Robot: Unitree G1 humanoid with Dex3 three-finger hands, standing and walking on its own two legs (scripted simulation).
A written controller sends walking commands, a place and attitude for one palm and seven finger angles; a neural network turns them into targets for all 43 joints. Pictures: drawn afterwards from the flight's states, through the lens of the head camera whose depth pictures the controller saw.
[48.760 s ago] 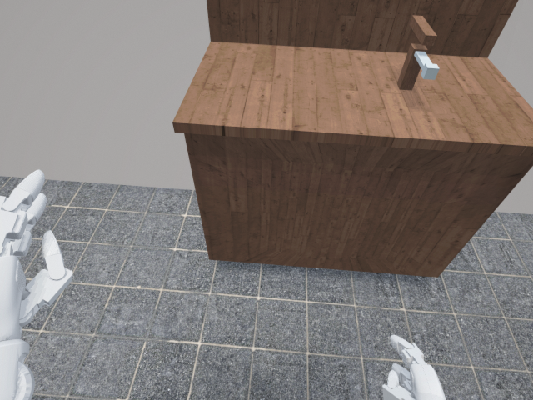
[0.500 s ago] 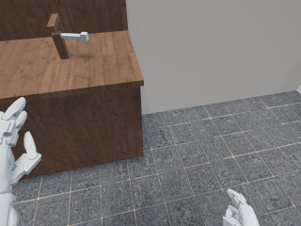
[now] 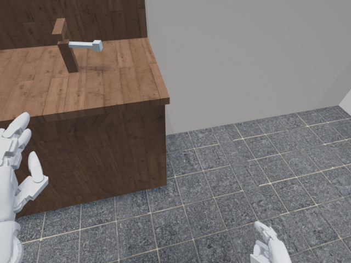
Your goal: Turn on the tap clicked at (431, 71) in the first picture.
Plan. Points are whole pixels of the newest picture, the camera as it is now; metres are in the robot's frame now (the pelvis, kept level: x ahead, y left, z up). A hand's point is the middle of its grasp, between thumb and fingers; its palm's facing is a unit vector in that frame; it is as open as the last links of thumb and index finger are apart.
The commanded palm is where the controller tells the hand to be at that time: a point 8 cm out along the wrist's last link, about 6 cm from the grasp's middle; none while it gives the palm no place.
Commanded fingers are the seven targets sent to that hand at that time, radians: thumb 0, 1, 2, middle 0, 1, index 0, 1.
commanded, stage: stand and check the lever's angle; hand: left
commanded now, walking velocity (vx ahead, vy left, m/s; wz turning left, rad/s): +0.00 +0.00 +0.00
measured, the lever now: (97, 45) +0.77 +0.34 +0.12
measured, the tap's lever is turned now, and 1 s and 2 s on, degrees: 73 73 73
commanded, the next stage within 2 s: stand and wait in 0.14 s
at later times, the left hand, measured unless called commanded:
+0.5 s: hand (34, 183) +0.20 +0.25 +0.16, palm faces +0.42 -0.84 -0.34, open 7.4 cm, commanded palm +0.15 +0.29 +0.18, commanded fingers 0.00 0.90 0.90 -0.20 -0.30 -0.20 -0.30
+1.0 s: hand (42, 181) +0.21 +0.25 +0.15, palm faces +0.40 -0.85 -0.35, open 7.4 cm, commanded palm +0.16 +0.29 +0.18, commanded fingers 0.00 0.90 0.90 -0.20 -0.30 -0.20 -0.30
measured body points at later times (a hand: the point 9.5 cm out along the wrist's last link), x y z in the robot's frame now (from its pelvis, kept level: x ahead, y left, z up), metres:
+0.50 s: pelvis -0.01 +0.01 +0.00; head -0.01 +0.02 +0.45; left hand +0.18 +0.30 +0.18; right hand +0.17 -0.22 -0.07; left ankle +0.03 +0.09 -0.74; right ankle +0.01 -0.10 -0.74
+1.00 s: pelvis +0.00 +0.01 +0.00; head +0.00 +0.01 +0.45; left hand +0.19 +0.29 +0.17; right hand +0.17 -0.23 -0.08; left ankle +0.03 +0.09 -0.74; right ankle +0.01 -0.10 -0.74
